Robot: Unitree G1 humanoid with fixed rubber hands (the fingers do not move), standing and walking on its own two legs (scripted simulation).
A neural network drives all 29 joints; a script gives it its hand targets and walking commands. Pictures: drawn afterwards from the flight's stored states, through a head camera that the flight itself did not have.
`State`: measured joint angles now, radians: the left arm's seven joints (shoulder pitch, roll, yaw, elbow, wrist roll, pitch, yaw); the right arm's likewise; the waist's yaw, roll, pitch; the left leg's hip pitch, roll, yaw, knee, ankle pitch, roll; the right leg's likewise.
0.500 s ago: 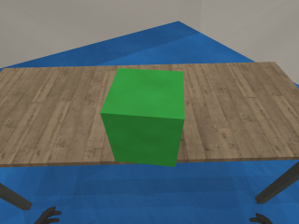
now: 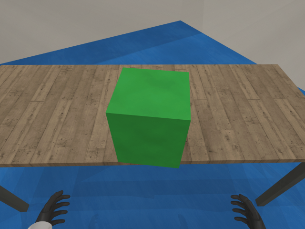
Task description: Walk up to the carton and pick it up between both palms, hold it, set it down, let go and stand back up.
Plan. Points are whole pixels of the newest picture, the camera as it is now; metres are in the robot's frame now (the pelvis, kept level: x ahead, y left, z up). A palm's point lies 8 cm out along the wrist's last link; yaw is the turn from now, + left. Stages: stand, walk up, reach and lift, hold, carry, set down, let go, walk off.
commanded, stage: reach and lift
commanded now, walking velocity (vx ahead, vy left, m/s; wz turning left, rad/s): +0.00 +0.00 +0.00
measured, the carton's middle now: (151, 119) +0.45 +0.01 +0.01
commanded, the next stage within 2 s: none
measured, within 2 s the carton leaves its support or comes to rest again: neither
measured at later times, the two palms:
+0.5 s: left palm (58, 206) +0.20 +0.25 -0.03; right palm (241, 210) +0.18 -0.22 -0.04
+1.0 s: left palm (62, 183) +0.24 +0.24 +0.00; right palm (228, 198) +0.21 -0.18 -0.02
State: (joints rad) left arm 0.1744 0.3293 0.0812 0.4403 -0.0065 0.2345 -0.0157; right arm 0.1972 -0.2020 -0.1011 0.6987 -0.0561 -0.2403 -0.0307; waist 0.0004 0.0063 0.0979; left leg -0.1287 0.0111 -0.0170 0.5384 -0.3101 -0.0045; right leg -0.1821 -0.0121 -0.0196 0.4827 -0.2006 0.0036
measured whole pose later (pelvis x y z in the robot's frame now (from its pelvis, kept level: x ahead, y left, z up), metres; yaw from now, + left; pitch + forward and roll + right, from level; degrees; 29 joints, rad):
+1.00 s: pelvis +0.02 +0.01 +0.01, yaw +0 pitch -5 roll -1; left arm 0.11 0.38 -0.09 0.42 -0.27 -0.19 -0.11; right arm 0.23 -0.01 -0.01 0.45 0.11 -0.34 -0.19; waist 0.00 0.01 0.07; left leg -0.09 0.01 -0.02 0.48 -0.31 0.00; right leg -0.14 -0.01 -0.02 0.41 -0.19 0.01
